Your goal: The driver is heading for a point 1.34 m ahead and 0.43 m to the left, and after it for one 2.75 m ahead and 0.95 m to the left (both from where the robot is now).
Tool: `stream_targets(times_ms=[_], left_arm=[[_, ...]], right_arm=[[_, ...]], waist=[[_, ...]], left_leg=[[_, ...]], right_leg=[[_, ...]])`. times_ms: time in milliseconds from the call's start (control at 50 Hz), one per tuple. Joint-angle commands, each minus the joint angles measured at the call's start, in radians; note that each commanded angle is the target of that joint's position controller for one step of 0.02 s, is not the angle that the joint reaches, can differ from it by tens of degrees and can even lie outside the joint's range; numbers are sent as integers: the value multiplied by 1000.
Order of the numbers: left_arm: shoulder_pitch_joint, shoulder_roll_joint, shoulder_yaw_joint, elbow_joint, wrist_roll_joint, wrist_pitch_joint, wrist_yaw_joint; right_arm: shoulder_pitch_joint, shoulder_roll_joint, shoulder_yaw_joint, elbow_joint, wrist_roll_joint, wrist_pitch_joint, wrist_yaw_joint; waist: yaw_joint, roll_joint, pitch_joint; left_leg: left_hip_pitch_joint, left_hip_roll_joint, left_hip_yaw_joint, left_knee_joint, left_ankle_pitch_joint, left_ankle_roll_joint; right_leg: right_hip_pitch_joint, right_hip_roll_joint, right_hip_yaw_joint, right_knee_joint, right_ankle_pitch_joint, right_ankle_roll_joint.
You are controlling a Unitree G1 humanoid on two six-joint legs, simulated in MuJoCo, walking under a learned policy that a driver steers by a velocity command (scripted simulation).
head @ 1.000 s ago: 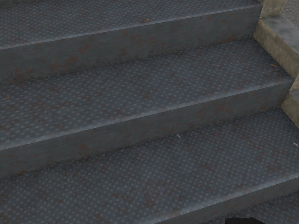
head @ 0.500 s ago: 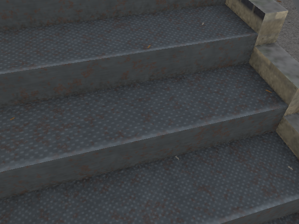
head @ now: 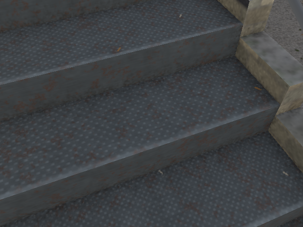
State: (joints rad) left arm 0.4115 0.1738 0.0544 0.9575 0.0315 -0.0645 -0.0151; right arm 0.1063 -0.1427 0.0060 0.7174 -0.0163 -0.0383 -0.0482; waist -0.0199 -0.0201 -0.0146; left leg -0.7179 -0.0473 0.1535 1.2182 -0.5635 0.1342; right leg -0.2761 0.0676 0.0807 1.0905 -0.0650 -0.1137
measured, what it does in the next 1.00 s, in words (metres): climbs, turning left: right foot 0.16 m higher, then left foot 0.16 m higher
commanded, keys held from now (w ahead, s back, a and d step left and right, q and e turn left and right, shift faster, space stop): w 0.22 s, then w+q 0.78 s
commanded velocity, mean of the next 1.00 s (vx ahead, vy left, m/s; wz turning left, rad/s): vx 0.48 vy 0.00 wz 0.33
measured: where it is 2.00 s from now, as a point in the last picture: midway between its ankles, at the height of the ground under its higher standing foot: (128, 28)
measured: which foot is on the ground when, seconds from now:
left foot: down 0.00-0.48, up 0.50-0.96, down 0.98-1.00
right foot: up 0.00-0.42, down 0.44-1.00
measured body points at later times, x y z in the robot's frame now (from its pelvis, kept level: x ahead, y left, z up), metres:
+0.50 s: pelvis +0.31 -0.10 +0.13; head +0.34 -0.08 +0.58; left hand +0.62 +0.07 +0.09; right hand +0.20 -0.27 -0.01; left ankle +0.07 +0.06 -0.56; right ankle +0.43 -0.19 -0.47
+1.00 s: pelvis +0.63 -0.07 +0.29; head +0.63 -0.07 +0.74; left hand +0.50 +0.08 +0.13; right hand +0.94 -0.13 +0.23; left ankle +0.70 +0.05 -0.31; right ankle +0.45 -0.20 -0.44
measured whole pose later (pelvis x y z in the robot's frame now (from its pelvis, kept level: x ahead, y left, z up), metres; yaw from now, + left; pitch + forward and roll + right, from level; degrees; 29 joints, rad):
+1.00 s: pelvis +0.63 -0.07 +0.29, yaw +20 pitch +8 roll +4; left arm 0.47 0.12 -0.04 1.13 0.11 -0.11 -0.11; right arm -0.13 -0.13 0.05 0.79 0.02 0.00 0.07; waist 0.04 -0.08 -0.16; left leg -1.00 -0.06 0.15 1.30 -0.45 0.13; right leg 0.05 -0.12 -0.32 0.28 -0.19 -0.02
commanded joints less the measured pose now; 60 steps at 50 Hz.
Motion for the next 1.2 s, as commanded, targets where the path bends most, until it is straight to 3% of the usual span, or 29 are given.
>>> stream_targets(times_ms=[20,80,180,240,260,280,320,360,420,440,460,480,500,520,540,580,600,680,740,820,880,920,980,1000,1020,1040,1080,1140,1200], left_arm=[[-187,0,-3,-246,45,-55,-42],[-168,-113,-55,-273,36,2,-3],[-362,-45,-50,-387,3,55,17],[-470,-69,-56,-460,4,72,42],[-613,-42,-112,-500,2,82,-22],[-651,-40,-112,-505,19,86,-35],[-799,-59,-138,-525,29,86,-37],[-914,-43,-137,-547,45,109,-79],[-749,17,-110,-445,16,102,-89],[-596,46,-102,-380,3,84,-82],[-370,108,-70,-312,32,73,-59],[-70,141,-86,-218,-23,43,-51],[166,205,-44,-117,21,44,-37],[141,226,-29,-23,8,-5,-37],[-44,227,-19,-4,-31,-31,-30],[-263,9,-68,22,-24,-27,-25],[-282,-82,-96,41,1,-30,-37],[-352,-108,-76,61,40,-48,-25],[-157,-73,-85,160,106,-45,-29],[85,-39,-96,210,139,-34,-47],[163,-5,-107,192,127,-17,-66],[81,167,-73,139,87,-35,-70],[30,344,-19,115,40,-76,-96],[31,267,-25,90,103,-78,-113],[83,181,-50,87,138,-71,-157],[-14,166,-17,54,51,-38,-179],[-91,36,-32,32,45,-28,-140],[-216,-47,-65,-55,64,-26,-78],[-249,28,-62,-98,22,-10,-28]], right_arm=[[166,-193,-87,105,-15,-25,-3],[260,-24,-46,231,-27,-49,12],[228,-86,-41,227,-4,-109,48],[389,-111,-51,297,7,-143,44],[592,-11,0,433,-148,-97,115],[658,4,7,451,-159,-71,146],[705,-25,6,463,-146,-28,150],[452,-50,16,384,-77,-48,184],[509,-195,-18,367,-28,-109,189],[478,-266,-49,361,-34,-105,192],[498,-307,-83,356,-68,-92,191],[618,-104,-20,308,-150,-105,212],[547,-116,-50,339,-70,-80,221],[480,-55,-55,340,-40,-84,206],[391,-14,-40,319,-24,-93,181],[209,12,-23,243,-27,-86,148],[182,13,-23,226,-30,-62,142],[72,62,2,165,12,-11,141],[-47,29,31,83,17,-3,148],[-274,-48,43,12,38,8,119],[-452,-24,39,-33,33,49,114],[-386,2,42,-24,34,47,133],[-68,-123,-6,69,34,31,122],[213,-212,-40,158,23,17,92],[459,-254,-53,234,0,29,63],[559,-287,-70,265,-51,48,74],[329,-209,-68,287,-39,8,82],[41,7,4,278,7,-30,114],[50,-41,0,286,-21,-85,104]], waist=[[-16,20,-51],[85,-53,92],[91,35,160],[48,96,160],[-25,144,-77],[-39,52,-21],[-102,97,-20],[-5,125,-15],[78,236,-171],[116,249,-197],[179,173,-354],[179,-244,-700],[245,-270,-623],[204,-229,-307],[129,-166,-196],[28,98,-215],[-34,131,-205],[-110,30,-40],[-67,20,-5],[19,-14,-37],[69,-57,13],[-26,-126,-84],[-149,-182,-100],[-176,-55,-271],[-207,99,-480],[-218,196,-396],[-96,134,-137],[87,-33,-100],[115,-29,-109]], left_leg=[[456,298,-921,-834,-254,201],[341,228,-522,-789,156,82],[199,200,-248,-993,320,73],[409,259,-309,-1064,267,120],[689,298,-364,-959,258,80],[831,299,-362,-963,249,77],[772,288,-363,-1087,308,94],[255,290,-244,-1286,553,111],[527,321,-218,-1041,1626,85],[652,335,-196,-909,1814,45],[499,277,-219,-607,1677,-17],[20,115,-324,-216,903,-17],[-67,-11,-473,272,556,-15],[-237,5,-502,632,643,-1],[-322,37,-417,807,617,-3],[-390,82,-376,984,511,43],[-397,120,-365,934,571,70],[-464,128,-316,897,372,148],[-731,81,-309,1145,310,225],[-811,141,-159,713,480,197],[-653,133,-57,527,337,116],[-195,35,72,324,324,78],[110,-137,99,-180,226,7],[581,-77,-108,-88,605,110],[964,52,-530,-315,696,256],[790,199,-932,-687,629,338],[450,179,-778,-705,378,228],[213,119,-590,-735,316,186],[156,70,-388,-819,432,118]], right_leg=[[-634,44,125,886,-29,-32],[-779,34,129,971,-93,-20],[-815,-16,-21,809,-187,18],[-1042,-94,-91,994,-287,7],[-1299,-148,38,950,-242,-129],[-1439,-182,-18,766,-168,-159],[-1397,-224,-111,606,-87,-170],[-740,-194,-247,462,-243,-142],[-415,-38,-305,164,-296,-58],[-320,-7,-267,11,-316,-72],[46,-53,-106,-72,-62,-109],[636,-353,511,-345,10,-321],[484,-443,876,-639,-256,-281],[205,-428,750,-664,-472,-197],[39,-417,572,-604,-454,-190],[-47,-445,381,-597,-283,-180],[-102,-440,310,-626,-219,-141],[-219,-325,-92,-783,-69,-81],[-43,-320,-144,-820,-94,-81],[156,-263,-259,-912,-165,-35],[145,-335,-298,-1024,258,-33],[15,-344,-385,-936,1272,-67],[286,-413,-348,-669,1712,-62],[-16,-380,-311,-314,1602,13],[-351,-264,-210,22,816,63],[-465,-11,-48,590,-27,58],[-707,-16,115,966,51,-5],[-837,-47,105,1005,-55,-82],[-796,-121,-26,757,-151,-20]])
Keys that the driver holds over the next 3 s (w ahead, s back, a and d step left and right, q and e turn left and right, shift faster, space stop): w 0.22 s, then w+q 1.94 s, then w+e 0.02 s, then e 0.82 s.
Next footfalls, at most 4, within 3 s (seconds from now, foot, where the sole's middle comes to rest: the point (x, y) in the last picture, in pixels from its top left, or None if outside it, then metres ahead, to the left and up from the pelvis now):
0.44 right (216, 206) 0.47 -0.20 -0.51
0.98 left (138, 119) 0.74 0.07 -0.35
1.42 right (169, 21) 1.13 -0.06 -0.19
2.10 left None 1.16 0.46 -0.03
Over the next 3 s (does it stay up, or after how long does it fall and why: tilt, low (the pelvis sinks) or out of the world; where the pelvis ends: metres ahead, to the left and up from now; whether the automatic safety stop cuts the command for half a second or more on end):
stays up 1.41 0.58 0.83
